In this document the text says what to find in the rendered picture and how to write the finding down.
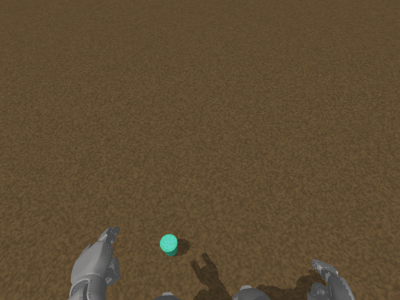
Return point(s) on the right robot hand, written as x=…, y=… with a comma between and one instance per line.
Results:
x=338, y=288

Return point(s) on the cup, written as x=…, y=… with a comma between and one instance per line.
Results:
x=169, y=244

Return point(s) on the left robot arm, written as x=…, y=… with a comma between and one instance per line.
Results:
x=88, y=287

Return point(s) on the left robot hand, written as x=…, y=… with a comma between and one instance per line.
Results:
x=97, y=259

